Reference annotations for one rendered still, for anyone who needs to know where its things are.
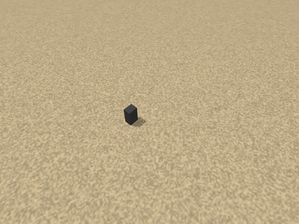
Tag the carton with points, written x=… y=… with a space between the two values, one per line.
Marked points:
x=130 y=113

